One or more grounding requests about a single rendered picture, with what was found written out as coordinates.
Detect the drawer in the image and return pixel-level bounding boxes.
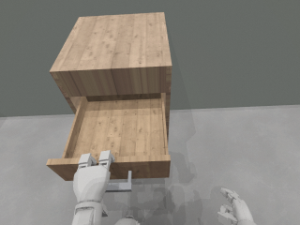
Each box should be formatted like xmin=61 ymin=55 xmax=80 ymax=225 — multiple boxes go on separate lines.
xmin=46 ymin=93 xmax=171 ymax=181

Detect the left robot hand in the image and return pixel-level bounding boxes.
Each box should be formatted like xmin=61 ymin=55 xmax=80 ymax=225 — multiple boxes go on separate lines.
xmin=73 ymin=150 xmax=115 ymax=218

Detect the handle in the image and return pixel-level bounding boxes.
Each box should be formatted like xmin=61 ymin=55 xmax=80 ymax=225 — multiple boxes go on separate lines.
xmin=105 ymin=171 xmax=132 ymax=193

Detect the left robot forearm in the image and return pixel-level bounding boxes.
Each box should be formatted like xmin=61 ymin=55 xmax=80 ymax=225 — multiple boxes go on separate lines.
xmin=71 ymin=201 xmax=103 ymax=225

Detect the cabinet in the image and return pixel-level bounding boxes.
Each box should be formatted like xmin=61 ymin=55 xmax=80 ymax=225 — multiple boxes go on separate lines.
xmin=49 ymin=12 xmax=173 ymax=143

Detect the right robot hand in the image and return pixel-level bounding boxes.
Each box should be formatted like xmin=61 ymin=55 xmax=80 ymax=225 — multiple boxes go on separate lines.
xmin=217 ymin=187 xmax=254 ymax=225

